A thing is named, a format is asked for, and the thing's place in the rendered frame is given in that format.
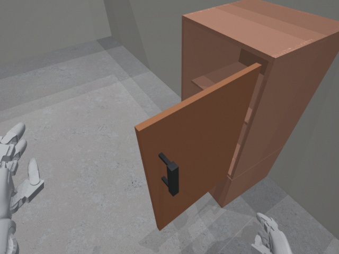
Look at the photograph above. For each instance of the cupboard door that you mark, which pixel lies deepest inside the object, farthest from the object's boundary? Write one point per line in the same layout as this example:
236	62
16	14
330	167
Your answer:
200	135

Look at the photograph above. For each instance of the left robot hand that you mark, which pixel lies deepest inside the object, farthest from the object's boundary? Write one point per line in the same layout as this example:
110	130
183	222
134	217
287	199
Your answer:
10	152

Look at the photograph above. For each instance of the handle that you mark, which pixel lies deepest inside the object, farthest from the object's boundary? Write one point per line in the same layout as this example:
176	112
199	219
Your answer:
172	180

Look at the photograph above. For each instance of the robot left forearm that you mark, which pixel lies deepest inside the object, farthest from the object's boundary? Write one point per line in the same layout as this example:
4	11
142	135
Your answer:
8	242

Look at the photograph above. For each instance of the right robot hand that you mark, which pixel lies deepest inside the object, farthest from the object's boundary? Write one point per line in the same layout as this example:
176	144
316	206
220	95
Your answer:
274	243

